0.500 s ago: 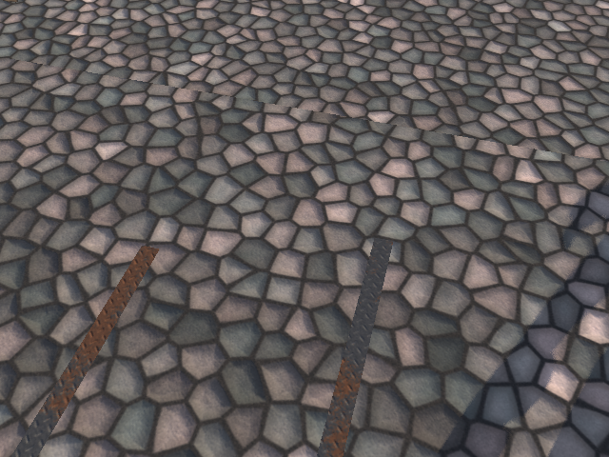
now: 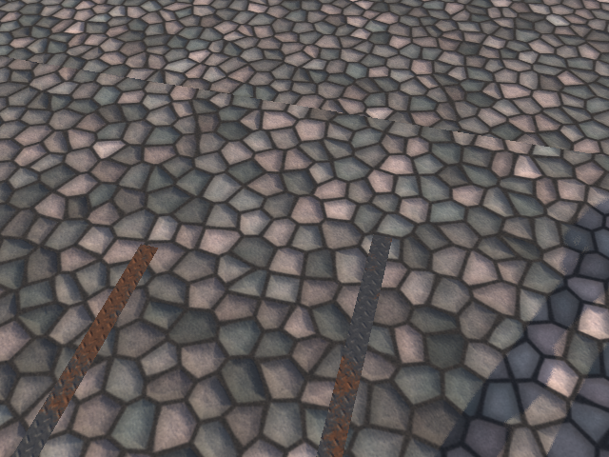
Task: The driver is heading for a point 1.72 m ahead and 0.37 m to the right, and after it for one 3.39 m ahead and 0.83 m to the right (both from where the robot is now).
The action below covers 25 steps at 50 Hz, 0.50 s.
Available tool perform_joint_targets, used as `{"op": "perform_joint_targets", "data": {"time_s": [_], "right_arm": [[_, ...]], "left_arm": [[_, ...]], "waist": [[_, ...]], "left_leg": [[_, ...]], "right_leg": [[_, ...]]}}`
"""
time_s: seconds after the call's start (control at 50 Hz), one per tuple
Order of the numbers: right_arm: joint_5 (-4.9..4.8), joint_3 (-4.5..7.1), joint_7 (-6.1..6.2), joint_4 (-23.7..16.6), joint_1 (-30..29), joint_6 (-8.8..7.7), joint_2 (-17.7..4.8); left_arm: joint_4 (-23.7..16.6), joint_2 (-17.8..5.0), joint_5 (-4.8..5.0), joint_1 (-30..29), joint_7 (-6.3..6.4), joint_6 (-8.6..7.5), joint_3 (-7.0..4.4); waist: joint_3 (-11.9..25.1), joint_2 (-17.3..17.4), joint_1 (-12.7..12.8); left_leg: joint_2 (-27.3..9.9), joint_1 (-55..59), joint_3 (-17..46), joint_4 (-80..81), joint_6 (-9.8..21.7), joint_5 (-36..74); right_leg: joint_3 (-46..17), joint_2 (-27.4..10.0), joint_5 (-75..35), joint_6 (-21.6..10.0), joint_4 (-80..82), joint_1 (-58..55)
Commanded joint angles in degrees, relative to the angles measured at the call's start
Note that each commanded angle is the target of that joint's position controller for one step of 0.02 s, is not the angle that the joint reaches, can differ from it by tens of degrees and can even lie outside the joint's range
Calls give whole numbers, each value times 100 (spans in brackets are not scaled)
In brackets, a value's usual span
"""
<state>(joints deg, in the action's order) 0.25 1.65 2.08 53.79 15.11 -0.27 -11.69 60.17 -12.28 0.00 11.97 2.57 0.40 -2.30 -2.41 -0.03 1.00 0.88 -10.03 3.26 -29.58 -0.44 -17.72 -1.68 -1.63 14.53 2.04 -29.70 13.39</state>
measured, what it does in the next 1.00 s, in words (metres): walks ahead: left foot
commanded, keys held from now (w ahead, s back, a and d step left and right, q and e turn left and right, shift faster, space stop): no key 0.08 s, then w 0.74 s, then w+e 0.18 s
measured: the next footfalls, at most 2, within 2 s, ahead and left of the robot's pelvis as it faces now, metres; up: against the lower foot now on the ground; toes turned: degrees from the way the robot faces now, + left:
left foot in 0.76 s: +0.42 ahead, +0.11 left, +0.00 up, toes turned +2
right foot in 1.32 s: +0.71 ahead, -0.14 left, +0.00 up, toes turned -16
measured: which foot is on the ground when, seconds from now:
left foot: down 0.00-0.32, up 0.34-0.74, down 0.76-1.00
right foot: down 0.00-0.78, up 0.80-1.00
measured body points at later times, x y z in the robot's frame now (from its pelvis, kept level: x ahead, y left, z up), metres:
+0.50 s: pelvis +0.10 -0.03 +0.01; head +0.10 -0.05 +0.46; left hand +0.02 +0.20 -0.13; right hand +0.20 -0.29 -0.13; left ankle +0.10 +0.11 -0.66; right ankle +0.02 -0.13 -0.74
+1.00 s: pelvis +0.37 +0.03 +0.01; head +0.38 +0.03 +0.46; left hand +0.47 +0.30 -0.12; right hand +0.40 -0.23 -0.13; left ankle +0.38 +0.11 -0.74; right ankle +0.41 -0.14 -0.65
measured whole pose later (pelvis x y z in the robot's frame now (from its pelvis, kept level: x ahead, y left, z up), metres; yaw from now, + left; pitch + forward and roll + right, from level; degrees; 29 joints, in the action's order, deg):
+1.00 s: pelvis +0.37 +0.03 +0.01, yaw -3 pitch +0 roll +2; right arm 0.7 2.8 -1.8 57.2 15.1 -6.5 -13.5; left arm 53.2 -15.3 1.9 13.2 1.1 -4.0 -3.4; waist -1.2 -2.7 -1.5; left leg 3.9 -8.1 -6.7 -17.1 4.3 -8.9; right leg -4.0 -6.2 12.3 -2.8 -64.3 36.1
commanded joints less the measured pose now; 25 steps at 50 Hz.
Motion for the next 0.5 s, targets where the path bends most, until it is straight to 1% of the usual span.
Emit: {"op": "perform_joint_targets", "data": {"time_s": [0.02, 0.08, 0.1, 0.12, 0.14, 0.16, 0.18, 0.2, 0.22, 0.24, 0.26, 0.28, 0.3, 0.32, 0.34, 0.36, 0.38, 0.4, 0.42, 0.44, 0.46, 0.48, 0.5], "right_arm": [[-6, 96, 23, -67, 201, -52, -549], [-10, 78, 28, 61, 245, -50, -533], [-14, 68, 34, 155, 360, -39, -497], [-52, 97, 51, 190, 393, -18, -581], [-79, 133, 64, 176, 384, -7, -707], [-104, 147, 69, 149, 413, -27, -764], [-139, 167, 61, 158, 527, -82, -836], [-180, 209, 41, 198, 684, -151, -955], [-200, 260, 19, 241, 779, -207, -1085], [-215, 283, 1, 232, 716, -241, -1129], [-214, 263, -17, 158, 497, -263, -1070], [-232, 235, -40, 61, 178, -268, -1013], [-247, 199, -57, -58, -159, -270, -911], [-204, 128, -72, -171, -383, -313, -637], [-191, 79, -42, -418, -497, -409, -374], [-275, 130, -38, -467, -519, -513, -596], [-326, 143, -94, -413, -403, -582, -649], [-303, 132, -149, -290, -274, -622, -590], [-253, 171, -169, -278, -348, -656, -646], [-197, 223, -198, -310, -517, -664, -730], [-176, 233, -242, -325, -592, -651, -688], [-167, 216, -280, -339, -660, -623, -574], [-160, 186, -304, -397, -823, -592, -470]], "left_arm": [[-82, -583, 2, 136, 25, -34, -94], [-10, -556, 4, 171, 28, -29, -81], [66, -490, 7, 282, 30, -21, -64], [97, -511, 47, 314, 39, -10, -77], [78, -546, 75, 298, 47, -18, -92], [22, -551, 78, 222, 45, -60, -90], [-47, -473, 88, 136, 22, -143, -69], [-102, -349, 99, 64, -22, -252, -41], [-135, -232, 113, 38, -82, -359, -19], [-156, -223, 130, 45, -141, -445, -16], [-141, -231, 167, 174, -192, -514, -20], [-41, -179, 202, 509, -223, -561, -14], [158, -223, 195, 1030, -231, -587, -44], [366, -546, 133, 1694, -224, -600, -141], [503, -1372, 127, 2463, -288, -640, -341], [443, -1216, 3, 2343, -336, -709, -248], [282, -859, 7, 1862, -331, -756, -145], [155, -684, 30, 1597, -346, -774, -89], [89, -654, 55, 1443, -363, -757, -61], [71, -498, 45, 1436, -359, -719, 2], [96, -369, 22, 1571, -341, -668, 49], [113, -362, 5, 1704, -309, -626, 66], [104, -428, -2, 1775, -267, -588, 66]], "waist": [[-3, 22, -7], [-21, 16, -11], [105, 45, -16], [15, 104, -35], [-198, 202, -56], [-458, 268, -103], [-627, 424, -162], [-685, 690, -226], [-653, 1043, -241], [-707, 1148, -206], [-755, 1088, -54], [-772, 1033, 194], [-743, 815, 456], [-504, -14, 650], [-171, -1722, 788], [-228, -1477, 622], [-526, -865, 356], [-507, -606, 243], [-521, -424, 183], [-485, -428, 184], [-390, -523, 204], [-319, -564, 216], [-314, -538, 236]], "left_leg": [[-106, -429, 55, 634, 89, 831], [-98, -433, 36, 648, 85, 820], [-49, -385, -8, 698, 110, 206], [2, -487, -4, 714, 208, -859], [-58, -695, 138, 783, 348, -1893], [-222, -885, 385, 947, 497, -2582], [-484, -892, 769, 1141, 664, -2912], [-833, -729, 1283, 1391, 864, -3064], [-1236, -559, 1881, 1684, 1089, -3144], [-1508, -721, 2275, 1842, 1263, -3044], [-1541, -926, 2265, 1840, 1273, -2839], [-1365, -1241, 1938, 1663, 1131, -2585], [-988, -1660, 1397, 1202, 881, -2055], [-460, -2178, 591, -192, 555, -1076], [265, -3083, -374, -2101, 184, -873], [132, -3613, 113, -3291, 235, -1383], [-183, -3937, 297, -3869, 369, -959], [-382, -3959, 228, -3940, 472, -420], [-540, -4024, 116, -3730, 513, 12], [-669, -3887, 22, -3449, 498, 327], [-693, -3704, -110, -3217, 445, 509], [-672, -3618, -242, -3000, 367, 653], [-645, -3584, -343, -2702, 281, 790]], "right_leg": [[29, 2, -698, -102, 428, -264], [39, 12, -692, -108, 440, -263], [133, 96, -124, -123, 421, -305], [273, 242, 814, -182, 263, -163], [324, 318, 1712, -261, 127, 137], [288, 310, 2184, -338, 12, 470], [281, 292, 2163, -380, -187, 749], [378, 311, 1751, -365, -562, 987], [509, 355, 1208, -358, -1049, 1119], [389, 232, 999, -447, -1307, 1038], [339, 164, 1039, -572, -1142, 801], [374, 178, 1053, -688, -493, 207], [298, 213, 786, -722, 212, -649], [-662, -340, 741, -805, 718, -1493], [-3001, -1537, 1557, -1491, 1788, -2177], [-4186, -2116, 1668, -1867, 2126, -2085], [-3674, -2038, 1373, -1772, 2016, -1966], [-2940, -1734, 1068, -1569, 2002, -1920], [-2402, -1558, 581, -1401, 2053, -1933], [-1880, -1365, -118, -1243, 2102, -1885], [-1475, -1187, -696, -1165, 2129, -1863], [-1193, -1092, -1165, -1160, 2134, -1863], [-985, -1041, -1448, -1183, 2160, -1808]]}}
